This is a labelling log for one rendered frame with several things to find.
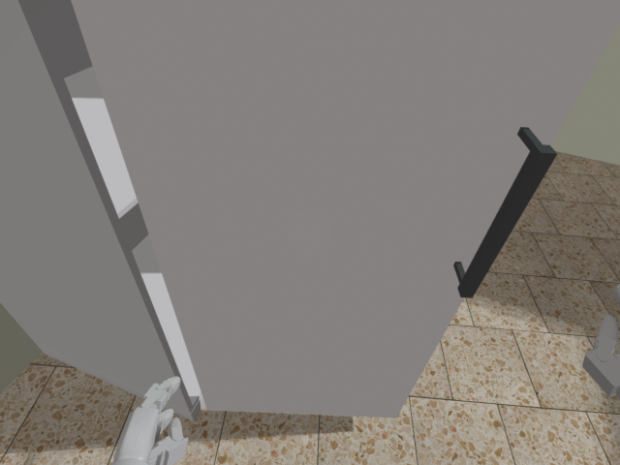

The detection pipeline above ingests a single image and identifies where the handle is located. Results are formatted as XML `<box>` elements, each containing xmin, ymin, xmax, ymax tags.
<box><xmin>453</xmin><ymin>127</ymin><xmax>557</xmax><ymax>298</ymax></box>

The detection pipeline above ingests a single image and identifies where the robot left hand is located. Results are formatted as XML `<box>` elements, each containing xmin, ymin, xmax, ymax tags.
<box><xmin>113</xmin><ymin>376</ymin><xmax>188</xmax><ymax>465</ymax></box>

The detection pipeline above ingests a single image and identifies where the robot right hand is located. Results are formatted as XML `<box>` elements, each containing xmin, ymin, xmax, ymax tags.
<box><xmin>582</xmin><ymin>284</ymin><xmax>620</xmax><ymax>400</ymax></box>

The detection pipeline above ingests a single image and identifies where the fridge door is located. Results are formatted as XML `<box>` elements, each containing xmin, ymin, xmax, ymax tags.
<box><xmin>71</xmin><ymin>0</ymin><xmax>620</xmax><ymax>418</ymax></box>

